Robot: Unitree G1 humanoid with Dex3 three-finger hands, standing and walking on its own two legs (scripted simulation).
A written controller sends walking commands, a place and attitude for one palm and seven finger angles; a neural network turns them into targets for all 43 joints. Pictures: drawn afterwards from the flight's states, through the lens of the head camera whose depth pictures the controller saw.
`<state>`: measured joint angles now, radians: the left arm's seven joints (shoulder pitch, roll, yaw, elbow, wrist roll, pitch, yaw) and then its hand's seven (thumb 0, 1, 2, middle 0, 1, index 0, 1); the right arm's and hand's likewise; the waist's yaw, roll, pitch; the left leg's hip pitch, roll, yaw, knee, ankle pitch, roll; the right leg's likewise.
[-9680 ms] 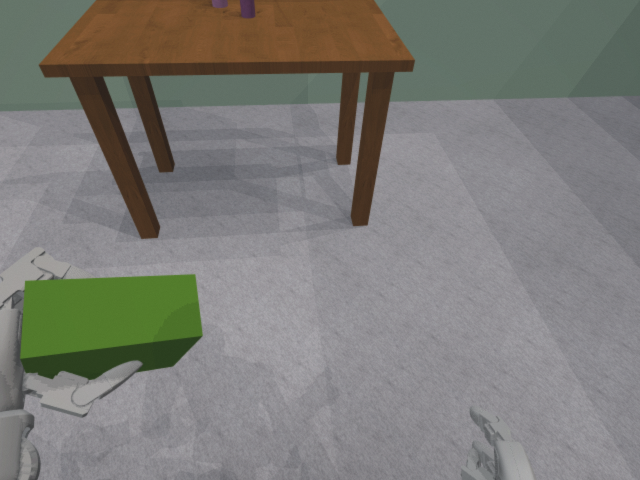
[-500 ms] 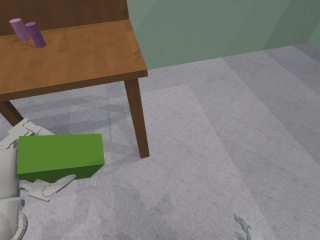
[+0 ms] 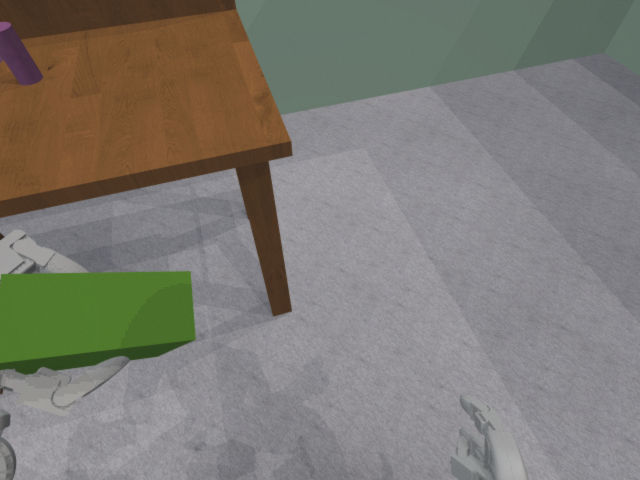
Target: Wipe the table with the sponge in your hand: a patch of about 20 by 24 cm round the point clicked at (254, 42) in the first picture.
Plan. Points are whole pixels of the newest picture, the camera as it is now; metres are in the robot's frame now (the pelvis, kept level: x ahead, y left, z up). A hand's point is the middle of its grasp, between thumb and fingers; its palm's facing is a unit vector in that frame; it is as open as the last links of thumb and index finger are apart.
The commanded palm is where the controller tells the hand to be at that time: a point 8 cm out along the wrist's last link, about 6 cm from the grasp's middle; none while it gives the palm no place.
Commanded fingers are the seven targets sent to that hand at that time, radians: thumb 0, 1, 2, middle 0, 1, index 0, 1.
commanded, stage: take the last steps up to it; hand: left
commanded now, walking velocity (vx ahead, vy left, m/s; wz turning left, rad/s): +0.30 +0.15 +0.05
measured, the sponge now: (124, 322) +0.23 +0.19 +0.15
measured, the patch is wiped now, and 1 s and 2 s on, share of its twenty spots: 0.00 0.00 0.00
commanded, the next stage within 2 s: come to a stop and stand still in 0.72 s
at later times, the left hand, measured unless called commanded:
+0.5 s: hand (35, 201) +0.35 +0.32 +0.18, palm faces +0.38 -0.79 -0.47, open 10.2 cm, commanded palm +0.28 +0.36 +0.19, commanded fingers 0.00 0.10 1.30 -1.20 -1.60 -1.20 -1.60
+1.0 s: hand (45, 167) +0.42 +0.35 +0.16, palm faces +0.39 -0.80 -0.45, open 10.2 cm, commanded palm +0.35 +0.40 +0.19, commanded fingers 0.00 0.10 1.30 -1.20 -1.60 -1.20 -1.60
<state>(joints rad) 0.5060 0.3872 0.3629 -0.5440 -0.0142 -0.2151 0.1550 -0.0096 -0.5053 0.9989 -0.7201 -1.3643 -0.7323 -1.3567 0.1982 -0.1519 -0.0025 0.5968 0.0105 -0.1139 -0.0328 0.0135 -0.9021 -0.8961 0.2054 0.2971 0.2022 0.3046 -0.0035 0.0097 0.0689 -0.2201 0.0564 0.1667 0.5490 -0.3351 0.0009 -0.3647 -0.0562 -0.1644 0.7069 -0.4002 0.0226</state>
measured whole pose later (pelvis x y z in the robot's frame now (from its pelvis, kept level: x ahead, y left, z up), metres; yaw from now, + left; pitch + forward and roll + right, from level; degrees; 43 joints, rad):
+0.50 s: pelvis +0.12 +0.08 -0.01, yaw +1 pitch -1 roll +1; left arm 0.42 0.45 0.40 -0.56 0.00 -0.27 0.17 -0.01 -0.50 1.00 -0.72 -1.36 -0.73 -1.36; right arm 0.15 -0.19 -0.06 0.58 0.00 -0.07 -0.05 0.02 -0.91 -0.90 0.20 0.30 0.20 0.30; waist 0.00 -0.06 0.12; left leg -0.36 0.05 0.18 0.60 -0.23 0.04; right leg -0.34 -0.11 -0.05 1.07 -0.57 0.02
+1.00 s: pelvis +0.20 +0.11 +0.01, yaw +1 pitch +0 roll +3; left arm 0.47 0.34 0.34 -0.47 -0.01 -0.21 0.16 -0.01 -0.50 1.00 -0.72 -1.36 -0.73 -1.36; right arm 0.17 -0.23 -0.01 0.62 0.00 -0.05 -0.05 0.02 -0.90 -0.90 0.21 0.30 0.20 0.30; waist -0.01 -0.03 0.10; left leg -0.41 0.04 0.07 0.84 -0.39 -0.03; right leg -0.23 -0.10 -0.15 0.52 -0.29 -0.02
